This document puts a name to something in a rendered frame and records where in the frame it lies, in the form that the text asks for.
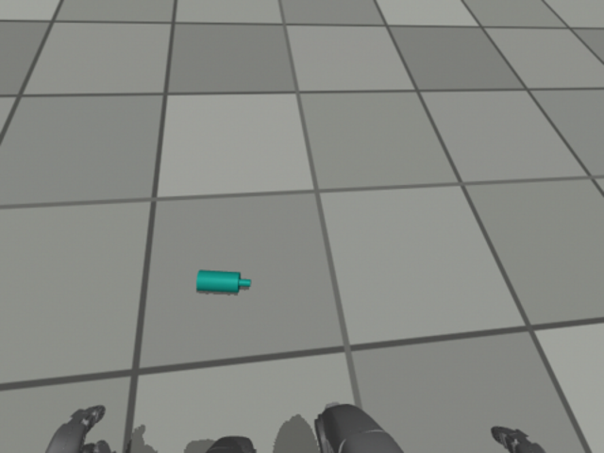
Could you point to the left robot hand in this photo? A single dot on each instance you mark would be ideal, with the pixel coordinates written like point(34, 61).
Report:
point(70, 438)

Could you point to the bottle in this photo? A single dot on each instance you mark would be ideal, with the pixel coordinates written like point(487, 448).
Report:
point(218, 281)

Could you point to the right robot hand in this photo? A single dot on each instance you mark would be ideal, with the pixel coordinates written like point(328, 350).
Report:
point(515, 441)

